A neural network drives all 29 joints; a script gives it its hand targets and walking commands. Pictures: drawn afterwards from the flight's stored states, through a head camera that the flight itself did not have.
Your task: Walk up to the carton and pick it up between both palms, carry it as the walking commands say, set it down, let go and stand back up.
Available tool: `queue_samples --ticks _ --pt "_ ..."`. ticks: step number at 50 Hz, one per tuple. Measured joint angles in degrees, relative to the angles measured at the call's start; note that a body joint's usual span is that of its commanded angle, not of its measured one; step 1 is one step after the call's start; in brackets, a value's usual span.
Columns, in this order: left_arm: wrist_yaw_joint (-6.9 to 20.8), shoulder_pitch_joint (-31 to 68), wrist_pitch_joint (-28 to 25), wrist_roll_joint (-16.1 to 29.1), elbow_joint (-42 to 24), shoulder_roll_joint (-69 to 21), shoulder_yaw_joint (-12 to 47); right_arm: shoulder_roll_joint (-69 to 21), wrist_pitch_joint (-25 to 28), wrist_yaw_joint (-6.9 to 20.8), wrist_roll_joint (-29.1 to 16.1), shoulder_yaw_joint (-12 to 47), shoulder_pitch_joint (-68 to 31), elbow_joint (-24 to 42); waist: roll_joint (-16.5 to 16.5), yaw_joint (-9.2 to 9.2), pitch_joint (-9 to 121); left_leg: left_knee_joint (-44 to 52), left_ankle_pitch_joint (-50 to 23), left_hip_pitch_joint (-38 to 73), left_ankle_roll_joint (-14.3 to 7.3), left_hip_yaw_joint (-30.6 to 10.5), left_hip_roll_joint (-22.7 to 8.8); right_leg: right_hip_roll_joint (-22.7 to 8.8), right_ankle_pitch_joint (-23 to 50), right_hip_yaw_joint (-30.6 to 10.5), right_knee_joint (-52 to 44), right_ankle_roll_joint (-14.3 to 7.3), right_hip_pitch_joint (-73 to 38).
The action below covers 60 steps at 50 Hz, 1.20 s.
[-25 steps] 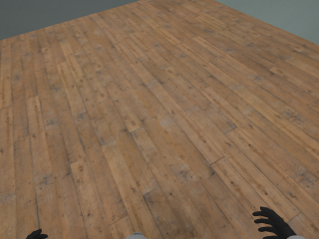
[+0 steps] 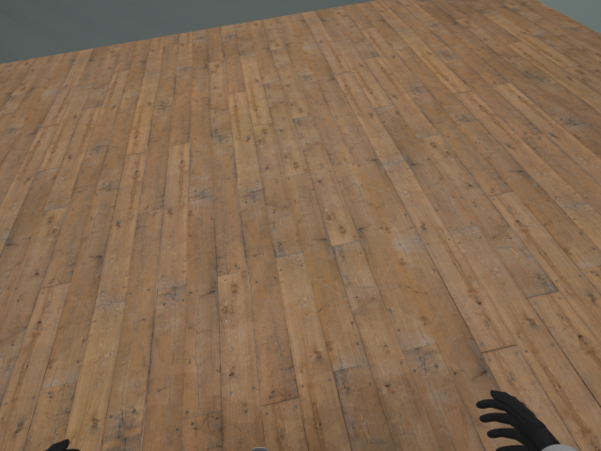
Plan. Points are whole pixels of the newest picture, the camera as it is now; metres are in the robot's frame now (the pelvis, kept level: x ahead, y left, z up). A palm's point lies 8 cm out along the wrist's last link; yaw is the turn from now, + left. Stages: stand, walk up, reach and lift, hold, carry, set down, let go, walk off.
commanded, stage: walk up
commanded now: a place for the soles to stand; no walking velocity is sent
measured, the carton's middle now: out of the picture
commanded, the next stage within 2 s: none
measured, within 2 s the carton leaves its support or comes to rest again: neither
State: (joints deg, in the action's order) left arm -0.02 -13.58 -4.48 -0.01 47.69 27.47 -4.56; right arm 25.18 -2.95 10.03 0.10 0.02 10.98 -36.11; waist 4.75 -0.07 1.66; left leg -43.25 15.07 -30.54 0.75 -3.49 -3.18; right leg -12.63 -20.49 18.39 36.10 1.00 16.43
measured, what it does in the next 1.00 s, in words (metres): walks ahead, turning left: left foot, then right foot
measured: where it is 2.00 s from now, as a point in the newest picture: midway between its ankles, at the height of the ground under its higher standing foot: (187, 391)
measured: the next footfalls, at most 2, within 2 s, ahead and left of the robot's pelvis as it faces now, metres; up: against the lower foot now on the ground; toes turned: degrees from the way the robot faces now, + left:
left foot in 0.06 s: +0.10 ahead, +0.18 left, +0.00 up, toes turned +0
right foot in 0.20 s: +0.07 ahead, -0.10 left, +0.00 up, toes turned -7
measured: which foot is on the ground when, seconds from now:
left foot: up 0.00-0.04, down 0.06-0.22, up 0.24-0.46, down 0.48-0.70, up 0.72-0.98, down 1.00-1.00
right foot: down 0.00-0.06, up 0.08-0.18, down 0.20-0.48, up 0.50-0.66, down 0.68-1.00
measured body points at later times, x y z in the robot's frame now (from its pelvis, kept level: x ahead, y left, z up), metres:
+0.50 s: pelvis +0.07 +0.08 -0.01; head +0.10 +0.06 +0.44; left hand +0.07 +0.46 -0.06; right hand +0.31 -0.15 -0.11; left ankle +0.09 +0.24 -0.73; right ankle +0.03 -0.10 -0.72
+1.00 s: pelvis +0.18 +0.15 -0.01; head +0.21 +0.14 +0.44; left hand +0.02 +0.50 -0.06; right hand +0.49 +0.03 -0.10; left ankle +0.16 +0.32 -0.73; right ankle +0.18 -0.02 -0.73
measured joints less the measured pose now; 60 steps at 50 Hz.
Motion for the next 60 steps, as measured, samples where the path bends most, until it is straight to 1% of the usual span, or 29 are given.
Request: queue_samples --ticks 2,3,4,6,8,10,11,12,14,16,19,23,24,25,27,29,31,33,34,35,36,40,45,50,51,52,54,57,60 --pt "0.2 -0.1 0.0 0.0 0.0 0.1 -0.3 0.1 0.1 -0.1 0.0 -0.1 0.0 0.0 0.6 0.05 0.3 5.0 0.0 3.4 -0.1 0.0 -0.2 -0.8 -1.0 0.5 1.4 0.6 -0.3" --pt "0.2 0.1 0.1 0.0 0.0 0.3 -0.3 0.3 0.2 -0.4 0.0 -0.1 0.0 0.0 0.7 0.07 0.2 7.0 0.1 5.0 -0.1 0.0 0.1 -1.3 -2.4 0.0 3.8 0.6 0.2" --pt "0.2 1.3 0.3 0.0 0.0 0.5 -0.3 0.2 0.2 -0.7 0.0 -0.1 0.0 -0.2 -0.2 0.11 -0.3 6.5 0.0 5.0 0.2 0.1 1.2 -1.7 -4.5 -2.2 7.0 0.6 1.3" --pt "0.2 3.1 0.3 0.0 0.0 0.3 -0.3 0.2 0.2 -0.9 0.0 -0.1 0.0 -0.2 -1.4 0.10 -0.7 6.9 -0.7 5.1 0.3 -0.1 2.9 0.3 -8.0 -7.1 11.6 0.6 4.3" --pt "0.2 4.3 0.1 0.0 0.0 0.1 -0.3 0.2 0.2 -0.9 0.0 -0.1 0.0 -0.2 -1.8 0.05 -0.7 7.9 -1.5 5.4 0.3 -0.6 3.5 2.9 -8.7 -9.2 11.4 0.6 6.2" --pt "0.2 4.6 -0.7 0.0 -0.1 0.1 -0.3 0.2 0.2 -0.9 0.0 -0.1 0.0 -0.2 -2.3 -0.03 -0.7 8.0 -1.6 5.4 0.3 -1.1 4.6 4.4 -5.7 -9.5 5.8 0.5 5.8" --pt "0.2 4.4 -1.0 0.0 0.0 -0.1 -0.3 0.3 0.1 -0.9 0.0 -0.1 0.0 -0.2 -2.2 -0.01 -0.6 8.0 -1.5 5.4 0.3 -1.6 5.1 4.5 -0.5 -9.5 3.2 0.2 5.1" --pt "0.2 3.5 -1.2 0.0 0.0 -0.6 -0.3 0.3 0.1 -1.0 0.0 -0.1 0.0 -0.2 -1.5 -0.03 -0.2 7.3 -1.3 5.0 0.3 -1.8 5.2 4.4 1.1 -8.9 2.5 0.1 4.6" --pt "0.2 2.6 -1.2 0.0 0.0 -1.2 -0.3 0.3 -0.1 -1.1 0.0 -0.1 0.0 -0.2 -0.6 -0.06 0.4 1.6 -0.6 1.9 0.3 -1.7 5.1 3.6 0.5 -6.6 1.3 0.0 3.2" --pt "0.2 1.9 -1.2 0.0 0.0 -1.0 -0.4 0.3 -0.1 -0.8 0.0 -0.1 -0.1 -0.2 -0.3 -0.03 0.5 -0.5 -0.5 -0.1 0.3 -1.4 4.3 2.4 -0.4 -4.1 -0.1 0.0 1.3" --pt "0.2 0.1 -1.2 0.0 0.0 0.0 -0.8 0.4 -0.1 0.3 0.0 -0.1 -0.6 -0.2 0.0 -0.01 0.5 -0.6 -0.5 -0.9 0.3 -1.4 2.0 1.2 -1.5 -1.3 -0.9 0.1 -1.5" --pt "0.3 -1.2 -1.2 0.0 0.1 0.7 -1.4 0.5 0.0 0.5 0.0 -0.2 -0.6 -0.1 0.6 0.05 0.8 4.6 -0.5 1.9 0.0 -1.4 1.1 -0.3 -3.6 1.6 -0.2 2.1 -4.8" --pt "0.3 -1.2 -1.1 0.0 0.2 0.9 -1.4 0.5 0.3 0.2 0.0 -0.2 -0.6 -0.2 0.4 0.08 0.7 5.8 -1.1 3.0 -0.3 -1.3 1.5 -1.1 -4.5 1.1 2.2 2.1 -4.4" --pt "0.3 -0.5 -0.9 0.0 0.3 0.9 -1.5 0.5 0.3 -0.2 0.0 -0.2 -0.6 -0.2 -0.3 0.15 0.4 5.2 -1.0 3.2 -0.3 -1.2 2.4 -1.9 -5.5 -1.1 6.5 2.0 -2.9" --pt "0.3 1.2 -0.8 0.0 0.2 0.2 -1.4 0.5 0.3 -0.7 0.0 -0.2 -0.6 -0.2 -1.0 0.16 0.0 6.0 -0.9 4.0 -0.3 -1.4 3.6 0.0 -8.0 -7.6 14.8 1.9 2.0" --pt "0.3 2.4 -0.8 0.0 0.2 -0.2 -1.4 0.5 0.3 -0.8 0.0 -0.2 -0.6 -0.2 -1.4 0.08 -0.2 7.9 -1.2 5.6 -0.3 -1.7 4.0 2.5 -8.5 -10.8 16.1 2.0 5.3" --pt "0.3 3.6 -0.8 0.0 0.2 -0.2 -1.4 0.5 0.3 -0.9 0.0 -0.2 -0.7 -0.2 -1.9 0.05 -0.2 9.1 -1.3 6.7 -0.3 -2.2 4.5 4.0 -8.5 -11.4 14.7 2.0 7.6" --pt "0.3 4.3 -1.2 0.0 0.2 -0.1 -1.4 0.5 0.3 -0.9 0.0 -0.2 -0.7 -0.2 -2.2 -0.01 -0.2 9.7 -1.1 7.4 -0.3 -3.1 5.2 5.7 -6.9 -11.5 8.8 2.0 7.9" --pt "0.3 4.2 -1.6 0.0 0.2 0.0 -1.4 0.5 0.3 -0.9 0.0 -0.2 -0.6 -0.2 -2.6 -0.04 0.0 9.7 -0.9 7.3 -0.3 -3.5 5.8 6.1 -3.9 -11.5 3.2 1.8 7.1" --pt "0.3 3.6 -2.0 0.0 0.2 0.0 -1.4 0.5 0.3 -0.9 0.0 -0.2 -0.7 -0.2 -2.7 -0.01 0.2 9.4 -0.7 7.3 -0.3 -3.8 6.4 6.1 3.3 -11.5 -0.4 1.0 6.2" --pt "0.3 2.7 -2.2 0.0 0.3 -0.4 -1.4 0.5 0.3 -0.9 0.0 -0.2 -0.7 -0.3 -2.1 -0.03 0.4 7.8 -0.4 6.9 -0.2 -3.8 6.4 6.0 5.7 -10.8 -0.8 0.3 5.5" --pt "0.3 0.4 -2.2 0.0 0.2 -0.9 -1.5 0.5 0.3 -0.6 0.0 -0.2 -0.8 -0.3 0.0 -0.03 0.8 -1.1 0.0 0.8 -0.2 -3.5 5.3 4.7 2.2 -5.3 -3.1 -0.3 1.3" --pt "0.3 -2.9 -2.2 0.0 0.2 0.2 -2.1 0.6 0.3 1.2 0.0 -0.2 -2.0 -0.3 1.2 -0.01 0.7 -1.1 0.0 -2.8 -0.2 -3.5 1.6 3.8 -0.4 0.5 -4.9 0.1 -4.3" --pt "0.3 -4.7 -2.0 0.0 0.2 0.9 -2.7 0.7 0.6 1.0 0.0 -0.2 -2.2 -0.2 1.2 0.08 0.8 5.5 -0.2 0.7 -0.6 -2.8 0.9 2.5 -4.7 4.3 -2.7 1.7 -9.3" --pt "0.3 -4.3 -1.7 0.0 0.3 1.0 -2.7 0.6 0.7 0.4 0.0 -0.3 -2.2 -0.3 0.4 0.15 0.3 5.2 -2.0 1.3 -0.6 -2.6 1.7 1.3 -6.4 3.0 2.0 1.5 -8.4" --pt "0.3 -3.2 -1.5 0.0 0.3 0.7 -2.7 0.6 0.7 -0.1 0.0 -0.3 -2.1 -0.4 -0.4 0.22 -0.1 4.3 -2.3 1.5 -0.6 -2.5 2.7 1.3 -7.7 -0.5 8.2 1.3 -6.0" --pt "0.5 -0.9 -1.4 0.0 0.2 -0.1 -2.6 0.6 0.7 -0.8 0.0 -0.2 -2.1 -0.4 -1.9 0.18 -0.9 5.4 -2.1 3.1 -0.6 -2.5 4.2 3.3 -8.9 -7.5 17.0 1.3 -0.5" --pt "0.6 1.5 -1.4 0.0 0.2 -0.5 -2.4 0.6 0.7 -1.2 0.0 -0.2 -2.1 -0.4 -3.8 0.07 -1.3 8.9 -2.1 6.2 -0.6 -2.5 5.5 5.1 -9.1 -11.5 17.4 1.3 5.4" --pt "0.6 2.3 -1.9 0.0 0.1 -0.5 -2.4 0.5 0.7 -1.2 0.0 -0.2 -2.1 -0.3 -4.3 -0.03 -1.2 9.8 -1.1 8.2 -0.6 -3.2 6.3 6.5 -7.6 -12.3 8.9 1.3 7.3"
